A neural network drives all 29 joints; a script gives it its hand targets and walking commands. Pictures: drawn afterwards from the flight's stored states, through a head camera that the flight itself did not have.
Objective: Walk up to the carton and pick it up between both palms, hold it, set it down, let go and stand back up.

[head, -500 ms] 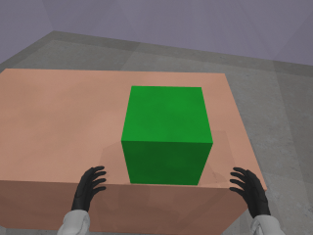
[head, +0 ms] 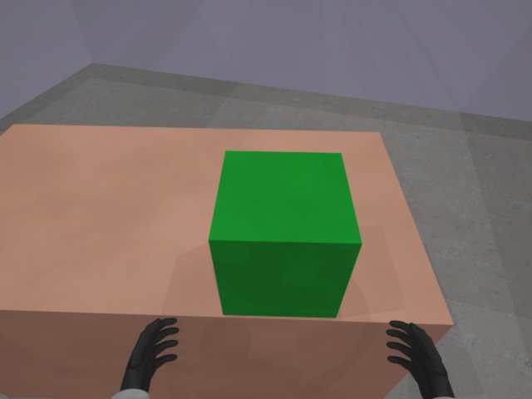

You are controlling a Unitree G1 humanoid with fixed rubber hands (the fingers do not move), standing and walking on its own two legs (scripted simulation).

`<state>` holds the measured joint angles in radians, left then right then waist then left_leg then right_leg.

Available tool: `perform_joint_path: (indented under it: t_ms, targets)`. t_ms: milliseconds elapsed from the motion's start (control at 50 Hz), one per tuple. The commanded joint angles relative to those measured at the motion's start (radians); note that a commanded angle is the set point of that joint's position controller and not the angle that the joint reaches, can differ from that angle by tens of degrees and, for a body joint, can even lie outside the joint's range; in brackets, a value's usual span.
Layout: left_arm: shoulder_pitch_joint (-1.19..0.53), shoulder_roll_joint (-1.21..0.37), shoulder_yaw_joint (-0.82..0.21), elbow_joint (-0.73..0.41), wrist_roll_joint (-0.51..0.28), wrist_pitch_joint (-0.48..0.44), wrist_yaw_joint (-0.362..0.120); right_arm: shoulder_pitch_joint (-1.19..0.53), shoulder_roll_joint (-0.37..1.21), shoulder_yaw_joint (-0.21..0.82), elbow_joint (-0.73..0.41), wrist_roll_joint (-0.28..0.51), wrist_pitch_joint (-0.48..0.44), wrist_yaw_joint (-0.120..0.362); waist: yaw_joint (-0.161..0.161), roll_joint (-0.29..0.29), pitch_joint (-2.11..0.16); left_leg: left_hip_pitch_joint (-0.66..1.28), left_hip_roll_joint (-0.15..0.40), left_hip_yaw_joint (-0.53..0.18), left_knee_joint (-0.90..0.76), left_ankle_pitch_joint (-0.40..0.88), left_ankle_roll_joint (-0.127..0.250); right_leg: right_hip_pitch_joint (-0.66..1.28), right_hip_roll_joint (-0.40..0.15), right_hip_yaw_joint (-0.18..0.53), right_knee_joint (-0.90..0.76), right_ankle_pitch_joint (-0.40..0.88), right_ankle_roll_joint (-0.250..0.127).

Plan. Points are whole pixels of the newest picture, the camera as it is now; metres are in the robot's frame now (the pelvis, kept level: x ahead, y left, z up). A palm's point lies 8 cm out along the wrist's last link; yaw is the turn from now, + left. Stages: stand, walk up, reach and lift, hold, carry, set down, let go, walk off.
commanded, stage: set down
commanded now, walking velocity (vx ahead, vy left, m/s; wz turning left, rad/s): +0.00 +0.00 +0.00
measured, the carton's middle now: (281, 235) +0.42 +0.01 +0.00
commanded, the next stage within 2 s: let go in 0.80 s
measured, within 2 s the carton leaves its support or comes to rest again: neither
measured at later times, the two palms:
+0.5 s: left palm out of the picture +0.14 +0.22 -0.07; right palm out of the picture +0.16 -0.21 -0.07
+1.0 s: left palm out of the picture +0.14 +0.22 -0.08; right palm out of the picture +0.16 -0.22 -0.09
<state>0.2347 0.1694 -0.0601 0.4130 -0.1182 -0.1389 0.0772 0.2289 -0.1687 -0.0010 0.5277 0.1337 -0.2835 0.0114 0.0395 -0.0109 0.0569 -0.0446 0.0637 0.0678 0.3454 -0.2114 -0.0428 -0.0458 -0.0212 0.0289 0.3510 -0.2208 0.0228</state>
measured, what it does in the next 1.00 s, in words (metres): stands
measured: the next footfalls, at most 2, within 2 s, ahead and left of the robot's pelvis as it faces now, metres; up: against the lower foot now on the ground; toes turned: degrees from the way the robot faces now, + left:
none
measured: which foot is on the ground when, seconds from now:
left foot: down 0.00-1.00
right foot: down 0.00-1.00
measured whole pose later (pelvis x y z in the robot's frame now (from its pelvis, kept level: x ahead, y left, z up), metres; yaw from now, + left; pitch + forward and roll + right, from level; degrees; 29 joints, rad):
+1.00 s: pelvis +0.00 +0.00 +0.00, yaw +1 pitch -5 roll +0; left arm 0.22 0.17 0.01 0.50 0.02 0.15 0.00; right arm 0.19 -0.16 -0.03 0.73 -0.03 -0.21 0.00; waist 0.02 0.01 0.09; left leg -0.06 0.07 0.05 0.38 -0.24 -0.05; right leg -0.04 -0.01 0.01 0.37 -0.24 0.02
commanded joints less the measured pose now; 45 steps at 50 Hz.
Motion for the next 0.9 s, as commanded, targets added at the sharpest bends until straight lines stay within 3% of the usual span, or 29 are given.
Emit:
perform_joint_path:
  t_ms: [0,20,80,160,180,200,340,560,700,880]
  targets:
    - [-0.080,0.091,0.063,-0.166,0.033,-0.013,-0.026,-0.088,-0.080,-0.044,-0.113,-0.014,-0.049,-0.016,-0.012,0.026,-0.130,0.100,-0.079,-0.011,0.008,0.324,-0.012,-0.063,0.058,-0.024,-0.077,0.204,-0.061]
    - [-0.074,0.096,0.068,-0.203,0.029,-0.032,-0.027,-0.083,-0.081,-0.042,-0.141,-0.005,-0.069,-0.016,-0.009,0.028,-0.154,0.103,-0.079,-0.015,0.022,0.365,-0.015,-0.053,0.058,-0.023,-0.070,0.234,-0.062]
    - [-0.048,0.080,0.062,-0.118,0.059,-0.043,-0.035,-0.086,-0.090,-0.038,-0.045,-0.016,-0.085,-0.012,-0.012,0.048,-0.106,0.111,-0.073,-0.021,0.023,0.373,-0.022,-0.066,0.056,-0.027,-0.078,0.220,-0.068]
    - [-0.070,0.073,0.065,-0.140,0.061,-0.011,-0.038,-0.107,-0.091,-0.044,-0.056,-0.020,-0.073,-0.011,-0.007,0.038,-0.045,0.069,-0.068,-0.014,-0.001,0.286,-0.020,-0.071,0.057,-0.037,-0.093,0.128,-0.069]
    - [-0.073,0.069,0.060,-0.097,0.072,0.014,-0.042,-0.118,-0.095,-0.046,-0.019,-0.040,-0.057,-0.013,-0.018,0.036,-0.014,0.067,-0.069,-0.014,-0.010,0.255,-0.017,-0.082,0.056,-0.037,-0.098,0.107,-0.069]
    - [-0.086,0.072,0.062,-0.131,0.061,0.018,-0.042,-0.117,-0.087,-0.046,-0.056,-0.039,-0.054,-0.013,-0.013,0.024,-0.026,0.063,-0.068,-0.012,-0.014,0.234,-0.014,-0.080,0.055,-0.040,-0.099,0.092,-0.065]
    - [-0.119,0.098,0.063,-0.087,0.067,0.074,-0.040,-0.135,-0.091,-0.071,-0.044,-0.085,0.004,-0.011,-0.018,-0.003,-0.026,0.030,-0.069,0.007,-0.026,0.149,-0.006,-0.072,0.048,-0.040,-0.090,0.047,-0.054]
    - [-0.082,0.113,0.089,-0.088,0.098,0.145,-0.057,-0.105,-0.086,-0.060,-0.006,-0.105,0.022,-0.012,-0.014,0.003,-0.088,0.061,-0.074,0.022,0.008,0.249,-0.009,-0.071,0.049,-0.055,-0.068,0.162,-0.036]
    - [-0.093,0.106,0.093,-0.076,0.123,0.225,-0.075,-0.118,-0.093,-0.059,0.036,-0.125,0.050,-0.020,-0.020,0.029,-0.038,0.077,-0.071,0.031,0.007,0.248,-0.013,-0.096,0.056,-0.072,-0.076,0.130,-0.033]
    - [-0.098,0.117,0.108,-0.078,0.144,0.259,-0.074,-0.125,-0.101,-0.062,0.057,-0.156,0.043,-0.021,-0.017,0.032,-0.063,0.095,-0.068,0.040,0.024,0.293,-0.015,-0.093,0.065,-0.086,-0.059,0.179,-0.030]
